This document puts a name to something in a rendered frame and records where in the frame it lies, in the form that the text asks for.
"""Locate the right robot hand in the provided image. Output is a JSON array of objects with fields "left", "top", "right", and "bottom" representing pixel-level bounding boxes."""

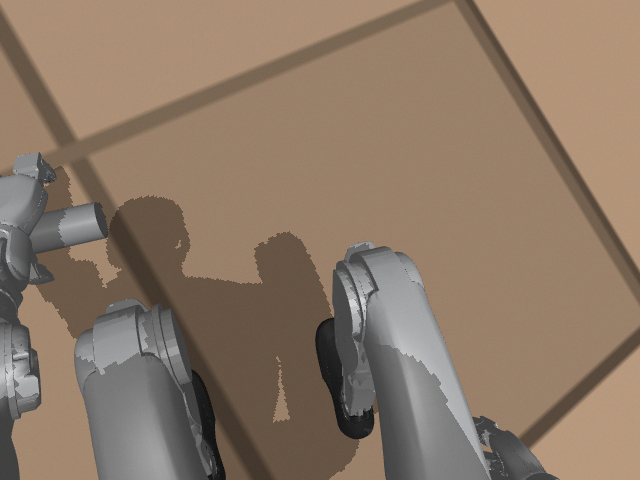
[{"left": 472, "top": 416, "right": 547, "bottom": 480}]

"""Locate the left robot arm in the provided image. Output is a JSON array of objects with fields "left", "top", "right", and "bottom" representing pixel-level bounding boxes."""
[{"left": 0, "top": 224, "right": 41, "bottom": 480}]

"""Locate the right robot foot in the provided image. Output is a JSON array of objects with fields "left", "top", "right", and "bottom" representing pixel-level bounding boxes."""
[{"left": 315, "top": 318, "right": 374, "bottom": 439}]

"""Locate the left robot foot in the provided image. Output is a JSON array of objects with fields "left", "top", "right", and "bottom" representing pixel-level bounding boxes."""
[{"left": 191, "top": 369, "right": 226, "bottom": 480}]

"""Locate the can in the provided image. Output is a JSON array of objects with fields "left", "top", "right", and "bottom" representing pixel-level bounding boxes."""
[{"left": 29, "top": 202, "right": 108, "bottom": 254}]

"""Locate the left robot hand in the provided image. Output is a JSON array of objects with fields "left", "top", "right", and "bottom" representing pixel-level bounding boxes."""
[{"left": 0, "top": 152, "right": 57, "bottom": 285}]

